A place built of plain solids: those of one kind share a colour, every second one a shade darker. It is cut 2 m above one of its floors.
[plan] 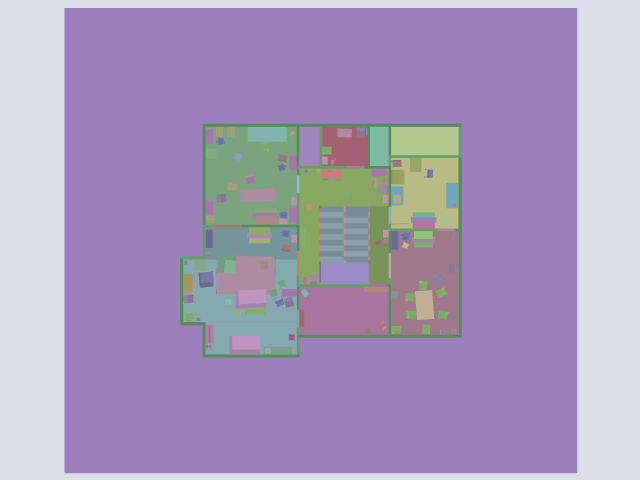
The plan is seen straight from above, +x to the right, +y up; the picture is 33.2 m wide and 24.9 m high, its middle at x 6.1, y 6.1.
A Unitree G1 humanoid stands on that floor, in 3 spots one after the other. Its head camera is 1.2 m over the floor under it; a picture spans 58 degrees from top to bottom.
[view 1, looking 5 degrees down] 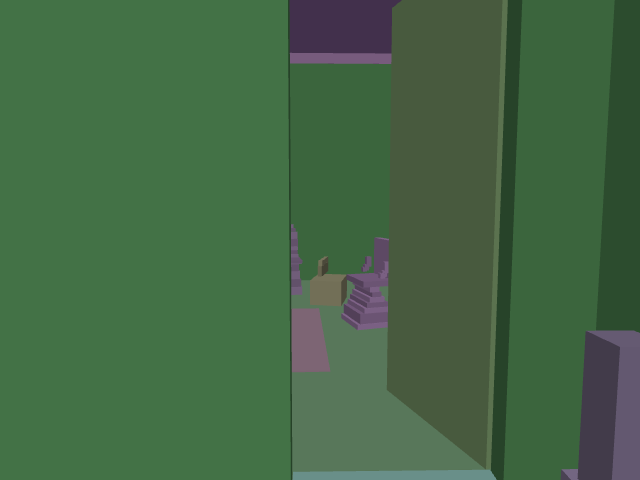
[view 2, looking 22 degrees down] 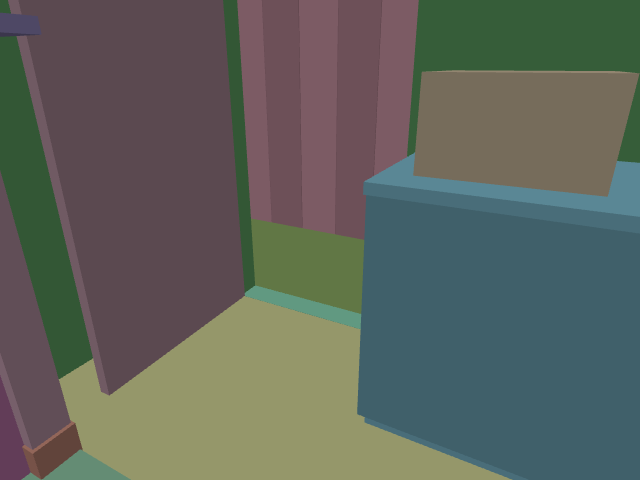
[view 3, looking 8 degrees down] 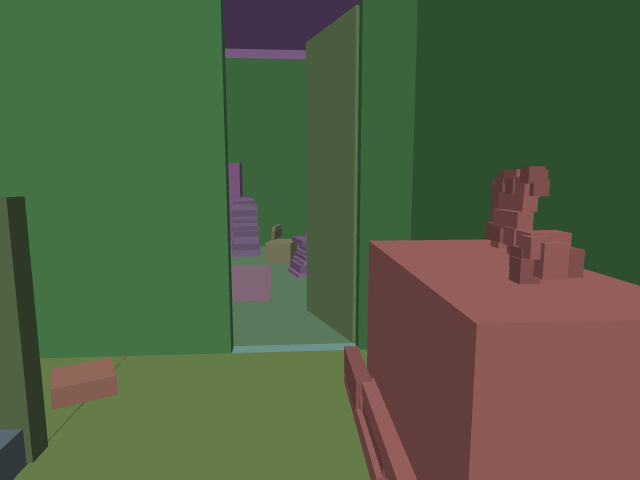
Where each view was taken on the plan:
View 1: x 6.74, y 8.65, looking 179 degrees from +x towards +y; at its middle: wall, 6.61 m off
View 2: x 11.47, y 8.32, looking -152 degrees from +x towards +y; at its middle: floor_hall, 3.20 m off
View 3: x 7.94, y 8.97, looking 176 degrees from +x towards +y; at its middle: leaf_study_door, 3.63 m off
